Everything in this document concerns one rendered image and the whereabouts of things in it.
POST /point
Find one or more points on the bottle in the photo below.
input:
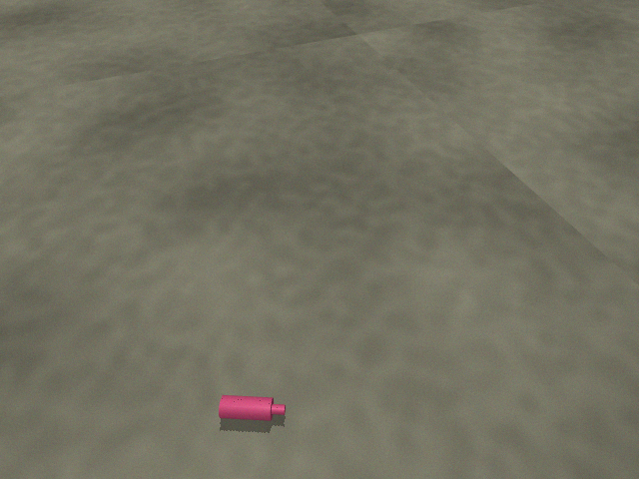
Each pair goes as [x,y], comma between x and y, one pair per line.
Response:
[249,407]

